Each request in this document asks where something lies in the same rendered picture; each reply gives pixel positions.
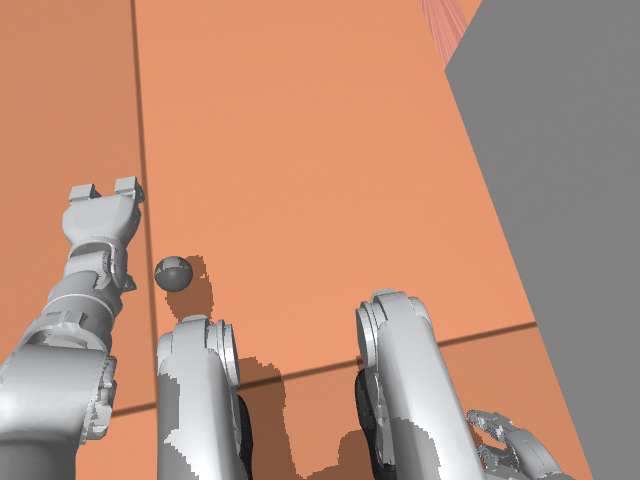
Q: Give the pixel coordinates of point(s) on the left robot hand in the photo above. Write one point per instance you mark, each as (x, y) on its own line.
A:
(116, 217)

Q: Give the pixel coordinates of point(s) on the ball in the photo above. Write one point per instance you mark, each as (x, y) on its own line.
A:
(173, 274)

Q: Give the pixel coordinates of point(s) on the right robot hand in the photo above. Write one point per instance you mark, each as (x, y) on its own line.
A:
(525, 458)

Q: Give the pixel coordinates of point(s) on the left robot arm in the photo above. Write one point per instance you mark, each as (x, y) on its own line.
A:
(56, 386)

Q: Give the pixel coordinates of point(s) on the left robot foot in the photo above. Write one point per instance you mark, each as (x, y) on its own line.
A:
(246, 446)

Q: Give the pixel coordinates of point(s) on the right robot foot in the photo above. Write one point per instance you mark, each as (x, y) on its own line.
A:
(368, 423)

